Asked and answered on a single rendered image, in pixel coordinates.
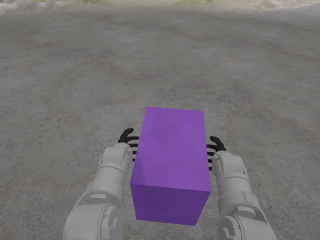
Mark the right robot upper arm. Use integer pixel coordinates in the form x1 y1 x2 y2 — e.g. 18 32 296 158
217 214 277 240

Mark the carton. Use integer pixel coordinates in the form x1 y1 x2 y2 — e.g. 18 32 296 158
130 106 211 226

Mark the right robot forearm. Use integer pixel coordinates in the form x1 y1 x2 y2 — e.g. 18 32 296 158
212 150 277 240

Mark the left robot forearm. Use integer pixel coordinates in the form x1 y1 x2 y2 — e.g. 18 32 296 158
63 142 133 240

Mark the left robot upper arm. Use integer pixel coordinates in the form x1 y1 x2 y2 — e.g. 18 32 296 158
63 203 124 240

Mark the right robot hand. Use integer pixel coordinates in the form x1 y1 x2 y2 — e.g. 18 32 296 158
206 136 226 171

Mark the left robot hand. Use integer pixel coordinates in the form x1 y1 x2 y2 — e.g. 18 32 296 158
118 128 140 162

